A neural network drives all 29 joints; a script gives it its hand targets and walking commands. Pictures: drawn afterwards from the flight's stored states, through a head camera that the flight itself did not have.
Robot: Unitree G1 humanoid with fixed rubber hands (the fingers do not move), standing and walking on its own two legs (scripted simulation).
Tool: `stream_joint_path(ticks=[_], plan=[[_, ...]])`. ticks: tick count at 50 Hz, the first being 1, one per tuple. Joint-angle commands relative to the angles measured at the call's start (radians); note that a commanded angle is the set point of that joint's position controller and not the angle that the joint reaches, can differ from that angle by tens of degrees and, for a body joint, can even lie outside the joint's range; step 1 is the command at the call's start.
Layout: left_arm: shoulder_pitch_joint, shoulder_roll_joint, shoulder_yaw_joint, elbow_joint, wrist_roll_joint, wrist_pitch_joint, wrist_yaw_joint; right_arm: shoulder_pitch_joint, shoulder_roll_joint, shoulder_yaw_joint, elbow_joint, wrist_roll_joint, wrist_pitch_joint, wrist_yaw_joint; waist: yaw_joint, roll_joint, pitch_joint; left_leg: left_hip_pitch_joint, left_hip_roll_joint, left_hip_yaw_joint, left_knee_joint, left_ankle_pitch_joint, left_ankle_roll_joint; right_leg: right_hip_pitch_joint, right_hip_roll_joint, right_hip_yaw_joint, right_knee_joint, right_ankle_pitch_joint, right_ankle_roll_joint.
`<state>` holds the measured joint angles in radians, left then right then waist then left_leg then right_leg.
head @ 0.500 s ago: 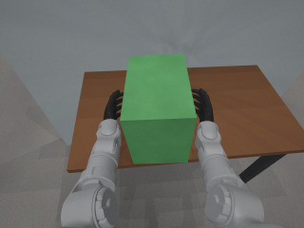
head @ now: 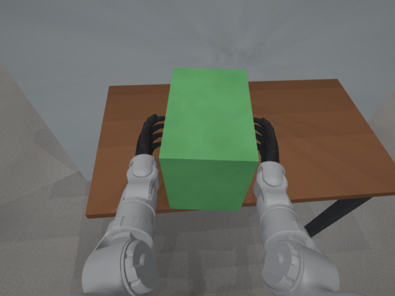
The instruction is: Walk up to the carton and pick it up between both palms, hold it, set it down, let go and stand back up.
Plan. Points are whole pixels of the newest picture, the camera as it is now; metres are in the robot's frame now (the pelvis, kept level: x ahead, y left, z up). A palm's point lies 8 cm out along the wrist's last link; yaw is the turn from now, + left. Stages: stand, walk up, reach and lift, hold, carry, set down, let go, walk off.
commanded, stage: set down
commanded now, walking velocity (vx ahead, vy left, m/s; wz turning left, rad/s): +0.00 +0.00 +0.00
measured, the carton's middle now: (207, 141) +0.45 -0.02 +0.01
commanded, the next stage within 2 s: none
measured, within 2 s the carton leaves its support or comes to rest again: rests again in 0.26 s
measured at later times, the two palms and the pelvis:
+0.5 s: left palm (147, 151) +0.40 +0.11 +0.04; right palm (268, 158) +0.38 -0.15 +0.04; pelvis +0.00 +0.00 +0.00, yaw +0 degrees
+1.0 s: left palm (148, 152) +0.40 +0.11 +0.04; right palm (268, 158) +0.38 -0.15 +0.04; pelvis +0.00 +0.00 +0.00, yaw -1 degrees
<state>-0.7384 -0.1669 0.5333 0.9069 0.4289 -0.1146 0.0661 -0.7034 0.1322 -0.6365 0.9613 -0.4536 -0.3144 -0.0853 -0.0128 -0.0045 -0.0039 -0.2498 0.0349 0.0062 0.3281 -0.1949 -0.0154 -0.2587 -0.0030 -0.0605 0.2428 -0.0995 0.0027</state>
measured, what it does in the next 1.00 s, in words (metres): stands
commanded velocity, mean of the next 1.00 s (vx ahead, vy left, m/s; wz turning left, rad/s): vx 0.00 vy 0.00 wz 0.00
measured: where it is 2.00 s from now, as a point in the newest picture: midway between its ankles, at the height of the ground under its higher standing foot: outside the picture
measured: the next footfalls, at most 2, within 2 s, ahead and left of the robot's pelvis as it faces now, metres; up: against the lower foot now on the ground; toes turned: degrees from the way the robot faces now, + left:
none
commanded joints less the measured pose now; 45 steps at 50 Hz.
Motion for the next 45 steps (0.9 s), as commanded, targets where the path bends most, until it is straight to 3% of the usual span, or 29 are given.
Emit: stream_joint_path(ticks=[1, 33, 42, 45], plan=[[-0.489, -0.419, -0.241, -0.004, 0.044, -0.037, -0.094, -0.506, 0.478, 0.289, 0.006, -0.076, -0.046, 0.127, -0.005, -0.014, -0.485, -0.048, -0.023, 0.104, -0.050, 0.227, -0.006, 0.425, 0.007, -0.039, 0.092, 0.396, 0.021], [-0.337, -0.408, -0.181, -0.017, 0.121, -0.025, -0.098, -0.374, 0.467, 0.233, 0.014, -0.118, -0.057, 0.137, 0.003, 0.002, -0.382, -0.058, -0.021, 0.100, -0.052, 0.230, 0.003, 0.358, 0.005, -0.046, 0.071, 0.326, 0.016], [-0.313, -0.391, -0.168, -0.050, 0.137, -0.024, -0.103, -0.342, 0.449, 0.213, -0.003, -0.143, -0.041, 0.156, 0.016, 0.011, -0.375, -0.005, -0.021, 0.108, -0.035, 0.277, -0.013, 0.362, 0.011, -0.050, 0.077, 0.328, 0.017], [-0.328, -0.338, -0.151, -0.044, 0.113, -0.021, -0.104, -0.331, 0.394, 0.213, -0.008, -0.108, -0.014, 0.150, 0.013, 0.008, -0.328, -0.038, -0.021, 0.116, -0.047, 0.218, -0.004, 0.343, 0.008, -0.039, 0.076, 0.289, 0.021]])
